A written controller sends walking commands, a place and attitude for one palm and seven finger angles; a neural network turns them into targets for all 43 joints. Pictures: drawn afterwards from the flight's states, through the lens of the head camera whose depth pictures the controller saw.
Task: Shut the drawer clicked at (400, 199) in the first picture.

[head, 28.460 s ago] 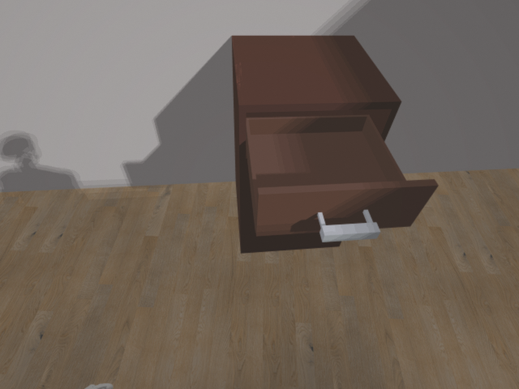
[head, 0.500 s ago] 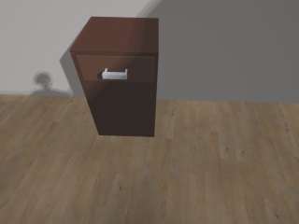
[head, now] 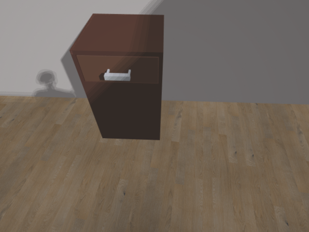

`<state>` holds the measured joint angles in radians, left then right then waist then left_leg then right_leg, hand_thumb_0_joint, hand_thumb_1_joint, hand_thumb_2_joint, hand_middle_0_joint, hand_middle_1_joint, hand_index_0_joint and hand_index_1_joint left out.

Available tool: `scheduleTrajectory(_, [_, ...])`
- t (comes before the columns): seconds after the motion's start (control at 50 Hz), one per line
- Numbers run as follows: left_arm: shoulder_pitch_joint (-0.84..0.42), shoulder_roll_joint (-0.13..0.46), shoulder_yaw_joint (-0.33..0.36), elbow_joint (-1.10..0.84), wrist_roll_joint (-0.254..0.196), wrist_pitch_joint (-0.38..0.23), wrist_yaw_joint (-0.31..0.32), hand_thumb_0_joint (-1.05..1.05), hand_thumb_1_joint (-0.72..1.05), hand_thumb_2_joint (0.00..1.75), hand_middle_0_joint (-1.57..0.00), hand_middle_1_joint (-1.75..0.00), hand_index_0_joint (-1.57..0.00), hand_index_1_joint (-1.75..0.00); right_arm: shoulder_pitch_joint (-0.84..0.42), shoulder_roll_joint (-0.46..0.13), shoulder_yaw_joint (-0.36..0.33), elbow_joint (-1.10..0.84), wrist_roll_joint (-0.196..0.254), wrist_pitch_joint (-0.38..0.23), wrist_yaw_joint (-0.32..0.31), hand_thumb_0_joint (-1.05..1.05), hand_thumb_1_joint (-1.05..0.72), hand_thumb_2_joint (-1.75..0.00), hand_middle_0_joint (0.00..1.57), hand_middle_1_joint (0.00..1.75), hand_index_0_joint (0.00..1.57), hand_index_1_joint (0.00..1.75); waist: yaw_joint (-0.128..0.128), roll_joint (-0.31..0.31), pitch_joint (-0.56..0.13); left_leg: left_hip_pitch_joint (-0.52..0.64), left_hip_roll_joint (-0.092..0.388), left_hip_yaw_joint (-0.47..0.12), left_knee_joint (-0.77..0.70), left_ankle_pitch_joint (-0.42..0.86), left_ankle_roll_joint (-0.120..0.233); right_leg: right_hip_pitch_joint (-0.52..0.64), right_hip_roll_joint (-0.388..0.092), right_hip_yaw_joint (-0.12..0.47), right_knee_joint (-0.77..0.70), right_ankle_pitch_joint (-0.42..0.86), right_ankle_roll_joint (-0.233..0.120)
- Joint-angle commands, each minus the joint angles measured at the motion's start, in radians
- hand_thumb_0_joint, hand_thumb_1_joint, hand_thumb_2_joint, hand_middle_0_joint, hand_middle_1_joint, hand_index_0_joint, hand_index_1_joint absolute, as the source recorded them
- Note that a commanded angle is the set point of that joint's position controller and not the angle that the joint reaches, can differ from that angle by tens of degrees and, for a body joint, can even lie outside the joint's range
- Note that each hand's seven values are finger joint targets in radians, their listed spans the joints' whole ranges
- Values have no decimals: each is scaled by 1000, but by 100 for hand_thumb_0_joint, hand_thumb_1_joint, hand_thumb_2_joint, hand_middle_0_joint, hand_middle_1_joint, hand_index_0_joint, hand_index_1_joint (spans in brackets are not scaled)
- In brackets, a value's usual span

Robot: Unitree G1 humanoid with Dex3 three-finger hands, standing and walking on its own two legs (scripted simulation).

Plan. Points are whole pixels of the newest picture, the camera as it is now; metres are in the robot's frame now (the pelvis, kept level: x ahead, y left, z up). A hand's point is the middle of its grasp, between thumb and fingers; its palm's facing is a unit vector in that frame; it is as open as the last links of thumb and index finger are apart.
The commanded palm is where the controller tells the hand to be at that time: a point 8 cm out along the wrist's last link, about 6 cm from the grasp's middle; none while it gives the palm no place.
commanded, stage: look to check the result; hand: left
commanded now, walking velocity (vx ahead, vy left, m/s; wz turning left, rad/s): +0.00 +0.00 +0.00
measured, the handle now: (118, 74) +0.85 +0.23 -0.12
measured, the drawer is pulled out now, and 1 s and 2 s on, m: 0.00 0.00 0.00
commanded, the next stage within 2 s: stand and wait in 0.16 s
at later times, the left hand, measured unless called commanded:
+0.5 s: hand out of the picture +0.04 +0.19 -0.17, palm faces +0.00 -0.97 -0.25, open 7.4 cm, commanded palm none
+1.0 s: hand out of the picture +0.04 +0.19 -0.17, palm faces +0.00 -0.97 -0.26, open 7.4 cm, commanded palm none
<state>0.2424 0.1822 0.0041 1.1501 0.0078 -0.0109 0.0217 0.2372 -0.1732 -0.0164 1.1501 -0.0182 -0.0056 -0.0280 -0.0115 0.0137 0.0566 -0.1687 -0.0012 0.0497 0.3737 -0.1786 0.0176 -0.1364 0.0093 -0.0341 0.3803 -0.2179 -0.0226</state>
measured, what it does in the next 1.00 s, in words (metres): stands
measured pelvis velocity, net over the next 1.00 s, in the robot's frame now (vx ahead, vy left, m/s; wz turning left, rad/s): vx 0.01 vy -0.02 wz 0.00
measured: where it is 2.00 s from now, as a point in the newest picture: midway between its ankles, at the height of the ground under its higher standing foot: outside the picture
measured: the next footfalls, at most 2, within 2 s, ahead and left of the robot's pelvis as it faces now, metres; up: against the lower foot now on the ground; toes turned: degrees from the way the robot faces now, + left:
none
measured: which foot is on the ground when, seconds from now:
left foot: down 0.00-1.00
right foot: down 0.00-1.00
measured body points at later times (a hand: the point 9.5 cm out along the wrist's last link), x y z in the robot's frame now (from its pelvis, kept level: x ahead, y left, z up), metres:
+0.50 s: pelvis +0.01 -0.01 +0.00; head +0.02 -0.02 +0.45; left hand +0.04 +0.24 -0.15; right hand +0.03 -0.26 -0.16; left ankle +0.02 +0.11 -0.75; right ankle -0.01 -0.10 -0.75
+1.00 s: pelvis +0.01 -0.02 +0.00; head +0.02 -0.03 +0.45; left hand +0.04 +0.24 -0.15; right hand +0.03 -0.27 -0.16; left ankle +0.02 +0.11 -0.75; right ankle -0.01 -0.10 -0.75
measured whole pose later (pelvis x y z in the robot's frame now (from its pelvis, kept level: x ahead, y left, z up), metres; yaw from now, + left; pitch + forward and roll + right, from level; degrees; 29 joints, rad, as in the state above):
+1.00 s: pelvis +0.01 -0.02 +0.00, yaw +0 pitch -2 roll +0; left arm 0.20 0.22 0.01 1.14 0.01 -0.02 0.02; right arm 0.20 -0.23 -0.02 1.15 -0.02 -0.01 -0.03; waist -0.01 0.02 0.04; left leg -0.13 0.03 0.04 0.34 -0.17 -0.01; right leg -0.09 0.04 -0.04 0.33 -0.21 -0.05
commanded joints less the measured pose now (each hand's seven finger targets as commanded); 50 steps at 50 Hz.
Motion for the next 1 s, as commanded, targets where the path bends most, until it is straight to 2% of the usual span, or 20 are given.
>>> scheduleTrajectory(0.0, [29, 128, 27, -32, 2, -13, 11, 0, 90, 90, -20, -30, -20, -30, 42, -123, -17, -28, 4, -10, -8, 0, -90, -90, 20, 30, 20, 30, 1, 2, -8, 40, 113, -105, -65, 88, 19, -63, -110, 101, -93, 59, -23])
scheduleTrajectory(0.12, [27, 138, 29, -34, 4, -17, 11, 0, 90, 90, -20, -30, -20, -30, 25, -136, -20, -33, 5, -11, -7, 0, -90, -90, 20, 30, 20, 30, 3, -5, -14, 53, 113, -104, -60, 109, 18, -57, -113, 104, -98, 92, -23])
scheduleTrajectory(0.18, [12, 142, 30, -36, 3, -15, 10, 0, 90, 90, -20, -30, -20, -30, 21, -137, -18, -29, 3, -9, -7, 0, -90, -90, 20, 30, 20, 30, 1, -3, 7, 38, 113, -103, -71, 81, 15, -61, -112, 106, -107, 62, -23])
scheduleTrajectory(0.28, [6, 154, 33, -42, 2, -20, 9, 0, 90, 90, -20, -30, -20, -30, 15, -150, -19, -32, 2, -13, -7, 0, -90, -90, 20, 30, 20, 30, 2, -6, -26, 55, 114, -100, -64, 110, 13, -37, -116, 108, -106, 107, -24])
scheduleTrajectory(0.52, [-12, 174, 36, -46, 2, -21, 9, 0, 90, 90, -20, -30, -20, -30, -3, -169, -20, -36, 3, -12, -7, 0, -90, -90, 20, 30, 20, 30, 3, -6, -21, 64, 117, -98, -65, 134, 9, -30, -119, 107, -110, 150, -26])
scheduleTrajectory(0.66, [-17, 183, 35, -45, 1, -22, 8, 0, 90, 90, -20, -30, -20, -30, -8, -175, -19, -33, 2, -10, -6, 0, -90, -90, 20, 30, 20, 30, 2, -9, -15, 66, 116, -93, -69, 110, 6, -31, -121, 113, -126, 137, -24])
scheduleTrajectory(0.76, [-21, 190, 38, -47, 1, -24, 8, 0, 90, 90, -20, -30, -20, -30, -5, -181, -20, -33, 3, -11, -7, 0, -90, -90, 20, 30, 20, 30, 1, -17, -36, 72, 118, -93, -69, 122, 5, -13, -121, 112, -124, 160, -25])
scheduleTrajectory(0.84, [-22, 190, 37, -46, 1, -22, 8, 0, 90, 90, -20, -30, -20, -30, -13, -180, -20, -32, 2, -9, -6, 0, -90, -90, 20, 30, 20, 30, 1, -9, -16, 68, 117, -93, -73, 103, 3, -28, -122, 110, -132, 129, -24])
scheduleTrajectory(0.92, [-22, 197, 39, -47, 1, -24, 8, 0, 90, 90, -20, -30, -20, -30, -13, -190, -21, -36, 3, -11, -6, 0, -90, -90, 20, 30, 20, 30, 2, -1, -36, 77, 119, -93, -68, 130, 4, -15, -121, 115, -126, 166, -26])
scheduleTrajectory(0.98, [-28, 196, 37, -46, 0, -23, 6, 0, 90, 90, -20, -30, -20, -30, -19, -191, -19, -33, 2, -11, -7, 0, -90, -90, 20, 30, 20, 30, 1, -2, -18, 71, 120, -93, -76, 114, 3, -25, -120, 115, -130, 146, -26])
